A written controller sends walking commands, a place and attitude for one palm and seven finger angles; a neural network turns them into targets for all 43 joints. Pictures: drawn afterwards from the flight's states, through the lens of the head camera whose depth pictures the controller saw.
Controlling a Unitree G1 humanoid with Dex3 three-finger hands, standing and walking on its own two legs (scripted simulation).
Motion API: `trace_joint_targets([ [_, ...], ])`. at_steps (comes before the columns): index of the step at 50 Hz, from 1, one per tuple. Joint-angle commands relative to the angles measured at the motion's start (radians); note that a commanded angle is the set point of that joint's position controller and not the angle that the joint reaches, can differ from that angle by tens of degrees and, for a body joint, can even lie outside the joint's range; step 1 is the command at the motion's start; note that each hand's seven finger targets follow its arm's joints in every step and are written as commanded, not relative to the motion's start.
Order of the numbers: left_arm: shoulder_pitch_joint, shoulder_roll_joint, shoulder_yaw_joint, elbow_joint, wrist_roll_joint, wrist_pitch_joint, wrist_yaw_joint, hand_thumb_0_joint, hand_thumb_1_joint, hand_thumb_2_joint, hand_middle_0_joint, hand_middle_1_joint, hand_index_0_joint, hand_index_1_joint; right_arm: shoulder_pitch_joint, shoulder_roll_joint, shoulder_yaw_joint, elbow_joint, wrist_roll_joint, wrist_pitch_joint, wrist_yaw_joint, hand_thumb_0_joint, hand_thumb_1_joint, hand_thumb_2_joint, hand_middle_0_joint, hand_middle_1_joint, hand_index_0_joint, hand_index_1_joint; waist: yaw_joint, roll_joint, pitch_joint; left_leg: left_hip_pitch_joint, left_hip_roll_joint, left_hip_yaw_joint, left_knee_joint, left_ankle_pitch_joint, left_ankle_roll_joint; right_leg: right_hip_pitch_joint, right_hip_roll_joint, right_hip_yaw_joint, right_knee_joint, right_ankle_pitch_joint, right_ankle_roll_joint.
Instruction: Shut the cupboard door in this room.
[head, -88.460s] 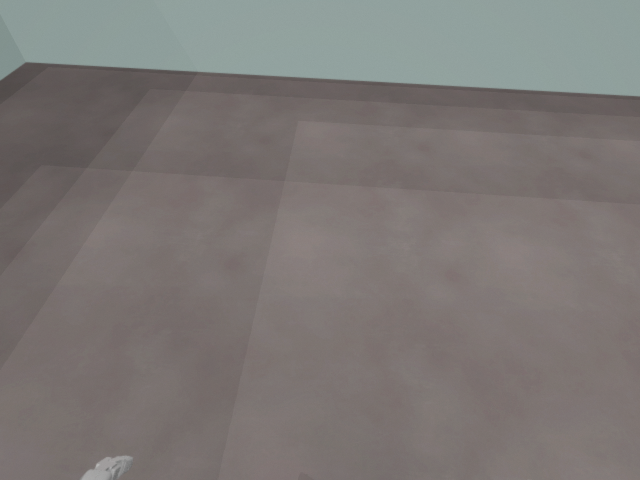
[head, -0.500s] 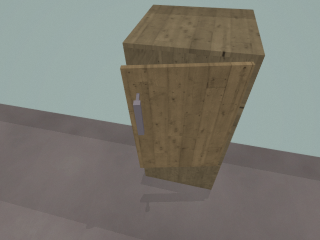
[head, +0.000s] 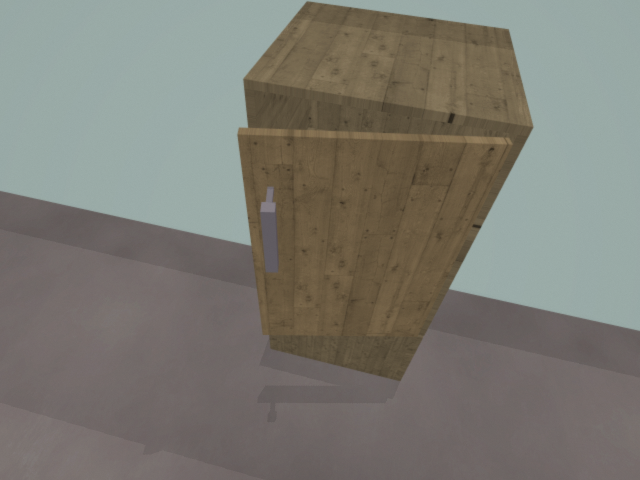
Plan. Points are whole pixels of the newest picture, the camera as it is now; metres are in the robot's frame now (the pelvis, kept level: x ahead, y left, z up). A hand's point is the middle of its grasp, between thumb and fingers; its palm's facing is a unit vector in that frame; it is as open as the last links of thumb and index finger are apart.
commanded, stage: shuffle to correct the standing spot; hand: left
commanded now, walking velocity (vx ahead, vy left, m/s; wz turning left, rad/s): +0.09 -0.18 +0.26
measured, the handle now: (271, 230) +0.50 +0.11 -0.01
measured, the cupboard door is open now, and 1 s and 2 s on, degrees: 14 14 14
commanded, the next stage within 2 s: come to a stop and stand still in 0.58 s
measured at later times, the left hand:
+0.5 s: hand out of the picture -0.04 +0.08 -0.18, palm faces +0.10 -0.99 -0.13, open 7.4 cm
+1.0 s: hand out of the picture +0.11 +0.03 -0.17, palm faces +0.07 -0.97 -0.24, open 7.3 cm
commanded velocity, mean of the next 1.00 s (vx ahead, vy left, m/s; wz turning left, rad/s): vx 0.04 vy -0.05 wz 0.04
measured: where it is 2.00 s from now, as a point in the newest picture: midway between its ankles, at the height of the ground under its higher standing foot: outside the picture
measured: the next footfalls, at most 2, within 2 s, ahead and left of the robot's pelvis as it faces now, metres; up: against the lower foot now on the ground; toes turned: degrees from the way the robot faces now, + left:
left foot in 0.54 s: +0.10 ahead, +0.03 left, +0.00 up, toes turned +10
right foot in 0.88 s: +0.14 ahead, -0.29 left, +0.00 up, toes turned -1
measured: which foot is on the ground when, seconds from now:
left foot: down 0.00-0.26, up 0.28-0.52, down 0.54-0.90, up 0.92-1.00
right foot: down 0.00-0.54, up 0.56-0.86, down 0.88-1.00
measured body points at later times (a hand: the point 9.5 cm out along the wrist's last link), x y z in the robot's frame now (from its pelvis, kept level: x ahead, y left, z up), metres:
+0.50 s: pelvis +0.04 -0.06 -0.01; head +0.08 -0.04 +0.44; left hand -0.04 +0.13 -0.17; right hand +0.10 -0.29 -0.16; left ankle +0.04 +0.03 -0.72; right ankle -0.04 -0.11 -0.74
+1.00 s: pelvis +0.07 -0.15 -0.01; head +0.10 -0.17 +0.44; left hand +0.11 +0.09 -0.15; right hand +0.10 -0.39 -0.17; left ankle +0.05 -0.02 -0.70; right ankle +0.10 -0.29 -0.74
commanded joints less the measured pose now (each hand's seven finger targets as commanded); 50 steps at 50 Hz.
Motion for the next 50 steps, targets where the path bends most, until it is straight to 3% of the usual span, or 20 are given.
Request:
trace_joint_targets([
  [1,0.087,0.076,0.021,-0.028,0.008,0.002,-0.004,0.000,0.900,0.900,-0.200,-0.300,-0.200,-0.300,0.061,-0.148,-0.035,-0.031,-0.008,0.000,-0.011,0.000,-0.900,-0.900,0.200,0.300,0.200,0.300,-0.008,0.103,0.079,0.034,0.213,-0.268,-0.185,-0.051,0.055,-0.173,-0.035,-0.038,0.014,-0.007,-0.023],
  [5,0.094,0.065,0.028,-0.037,0.014,0.008,-0.012,0.000,0.900,0.900,-0.200,-0.300,-0.200,-0.300,0.094,-0.168,-0.055,-0.039,-0.012,0.004,-0.021,0.000,-0.900,-0.900,0.200,0.300,0.200,0.300,-0.014,0.148,0.059,0.074,0.288,-0.371,-0.212,-0.062,0.117,-0.262,-0.024,-0.057,0.125,-0.077,-0.025],
  [8,0.116,0.054,0.035,-0.041,0.014,0.010,-0.021,0.000,0.900,0.900,-0.200,-0.300,-0.200,-0.300,0.088,-0.169,-0.062,-0.050,-0.015,0.007,-0.024,0.000,-0.900,-0.900,0.200,0.300,0.200,0.300,-0.004,0.126,0.028,0.031,0.300,-0.327,-0.166,-0.009,0.123,-0.215,-0.032,-0.057,0.104,-0.061,-0.033],
  [11,0.170,0.075,0.044,-0.031,0.014,0.003,-0.021,0.000,0.900,0.900,-0.200,-0.300,-0.200,-0.300,0.043,-0.119,-0.053,-0.068,-0.011,0.007,-0.018,0.000,-0.900,-0.900,0.200,0.300,0.200,0.300,0.030,-0.027,0.048,-0.179,0.161,-0.145,-0.011,-0.083,0.038,-0.028,-0.096,0.039,-0.100,0.004,-0.059],
  [13,0.227,0.120,0.058,-0.017,0.013,-0.004,-0.009,0.000,0.900,0.900,-0.200,-0.300,-0.200,-0.300,-0.015,-0.049,-0.035,-0.093,-0.012,0.007,-0.014,0.000,-0.900,-0.900,0.200,0.300,0.200,0.300,0.057,-0.238,0.085,-0.317,0.031,0.016,0.265,-0.236,-0.013,0.026,-0.256,0.222,-0.219,0.219,-0.141],
  [14,0.237,0.103,0.052,-0.015,0.016,-0.009,-0.005,0.000,0.900,0.900,-0.200,-0.300,-0.200,-0.300,-0.041,-0.052,-0.040,-0.102,-0.013,0.010,-0.014,0.000,-0.900,-0.900,0.200,0.300,0.200,0.300,0.062,-0.189,0.109,-0.343,0.042,-0.017,0.404,-0.315,-0.009,0.008,-0.293,0.226,-0.212,0.425,-0.183],
  [18,0.232,0.084,0.048,-0.011,0.016,-0.018,0.008,0.000,0.900,0.900,-0.200,-0.300,-0.200,-0.300,-0.020,-0.019,-0.037,-0.082,-0.011,0.007,-0.007,0.000,-0.900,-0.900,0.200,0.300,0.200,0.300,0.037,-0.017,0.046,-0.365,0.056,0.004,0.498,-0.269,-0.021,0.126,-0.231,0.079,-0.104,0.836,-0.233],
  [22,0.215,0.081,0.049,-0.013,0.022,-0.008,0.007,0.000,0.900,0.900,-0.200,-0.300,-0.200,-0.300,-0.034,0.000,-0.037,-0.093,-0.009,0.008,-0.009,0.000,-0.900,-0.900,0.200,0.300,0.200,0.300,0.023,-0.072,0.045,-0.254,0.050,0.052,0.320,-0.198,-0.019,0.061,-0.190,0.043,-0.086,0.821,-0.216],
  [25,0.166,0.080,0.050,-0.033,0.008,0.002,-0.004,0.000,0.900,0.900,-0.200,-0.300,-0.200,-0.300,0.120,-0.031,-0.042,-0.043,-0.011,-0.003,-0.028,0.000,-0.900,-0.900,0.200,0.300,0.200,0.300,-0.051,-0.045,-0.043,0.039,0.044,0.056,0.020,0.064,-0.004,-0.013,-0.113,-0.012,0.114,0.818,-0.142],
  [26,0.171,0.065,0.051,-0.041,0.002,0.001,-0.010,0.000,0.900,0.900,-0.200,-0.300,-0.200,-0.300,0.213,-0.089,-0.057,-0.018,-0.015,-0.008,-0.040,0.000,-0.900,-0.900,0.200,0.300,0.200,0.300,-0.091,0.036,-0.101,0.249,0.175,-0.090,-0.032,0.273,0.045,-0.168,-0.082,-0.034,0.280,0.596,-0.091],
  [27,0.209,0.007,0.043,-0.059,-0.006,0.000,-0.013,0.000,0.900,0.900,-0.200,-0.300,-0.200,-0.300,0.280,-0.181,-0.074,-0.012,-0.017,-0.013,-0.047,0.000,-0.900,-0.900,0.200,0.300,0.200,0.300,-0.089,0.297,-0.155,0.384,0.495,-0.472,-0.082,0.622,0.195,-0.401,0.008,-0.098,0.557,-0.084,-0.025],
  [28,0.172,0.077,0.057,-0.084,0.005,0.009,-0.009,0.000,0.900,0.900,-0.200,-0.300,-0.200,-0.300,0.285,-0.206,-0.072,-0.025,-0.009,0.000,-0.046,0.000,-0.900,-0.900,0.200,0.300,0.200,0.300,-0.095,0.201,-0.141,0.317,0.590,-0.556,-0.125,0.650,0.285,-0.437,0.009,0.001,0.717,-0.247,-0.031],
  [31,0.087,0.047,0.078,-0.095,0.024,0.033,-0.023,0.000,0.900,0.900,-0.200,-0.300,-0.200,-0.300,0.097,-0.122,-0.053,-0.066,-0.014,-0.011,-0.049,0.000,-0.900,-0.900,0.200,0.300,0.200,0.300,-0.014,0.157,0.101,-0.027,0.448,-0.332,-0.202,0.431,0.189,-0.464,-0.046,0.043,0.782,-0.067,-0.003],
  [36,0.114,-0.007,0.074,-0.096,0.011,0.059,-0.042,0.000,0.900,0.900,-0.200,-0.300,-0.200,-0.300,0.006,-0.139,-0.065,-0.108,-0.024,-0.015,-0.031,0.000,-0.900,-0.900,0.200,0.300,0.200,0.300,0.033,0.215,0.043,-0.123,0.295,-0.065,-0.211,0.260,0.104,-0.319,-0.062,-0.043,0.554,0.050,0.028],
  [40,0.058,-0.016,0.057,-0.107,0.003,0.020,-0.032,0.000,0.900,0.900,-0.200,-0.300,-0.200,-0.300,0.015,-0.153,-0.072,-0.110,-0.029,0.007,-0.007,0.000,-0.900,-0.900,0.200,0.300,0.200,0.300,0.012,0.260,0.019,-0.092,0.249,-0.062,-0.138,0.102,0.081,-0.193,-0.038,-0.129,0.218,0.033,0.046],
  [42,0.121,0.024,0.061,-0.080,0.006,-0.006,-0.025,0.000,0.900,0.900,-0.200,-0.300,-0.200,-0.300,0.028,-0.133,-0.068,-0.105,-0.023,0.015,0.003,0.000,-0.900,-0.900,0.200,0.300,0.200,0.300,0.045,0.137,-0.024,-0.122,0.169,-0.028,-0.006,-0.031,0.011,-0.035,-0.018,-0.143,-0.001,0.160,0.054],
  [44,0.120,0.188,0.082,-0.090,0.014,-0.028,-0.011,0.000,0.900,0.900,-0.200,-0.300,-0.200,-0.300,0.070,-0.034,-0.051,-0.130,-0.008,0.030,0.011,0.000,-0.900,-0.900,0.200,0.300,0.200,0.300,0.032,-0.285,-0.030,-0.235,0.045,0.015,0.248,-0.328,-0.069,-0.044,-0.316,0.240,-0.173,0.217,-0.023],
  [46,0.049,0.232,0.086,-0.137,0.016,-0.008,-0.017,0.000,0.900,0.900,-0.200,-0.300,-0.200,-0.300,0.041,-0.054,-0.061,-0.152,-0.010,0.038,0.020,0.000,-0.900,-0.900,0.200,0.300,0.200,0.300,0.037,-0.164,0.007,-0.198,0.056,-0.049,0.401,-0.337,-0.046,-0.192,-0.375,0.273,-0.231,0.063,-0.126],
  [47,0.015,0.224,0.096,-0.145,0.018,-0.011,-0.010,0.000,0.900,0.900,-0.200,-0.300,-0.200,-0.300,0.012,-0.053,-0.064,-0.158,-0.009,0.048,0.017,0.000,-0.900,-0.900,0.200,0.300,0.200,0.300,0.028,-0.199,0.024,-0.245,0.043,-0.036,0.457,-0.306,-0.056,-0.174,-0.366,0.329,-0.217,0.192,-0.138],
  [50,-0.007,0.193,0.092,-0.154,0.013,-0.013,0.003,0.000,0.900,0.900,-0.200,-0.300,-0.200,-0.300,0.041,-0.091,-0.070,-0.137,-0.007,0.050,0.024,0.000,-0.900,-0.900,0.200,0.300,0.200,0.300,0.024,-0.252,0.003,-0.280,0.048,-0.063,0.545,-0.214,-0.075,-0.097,-0.332,0.194,-0.142,0.486,-0.135],
])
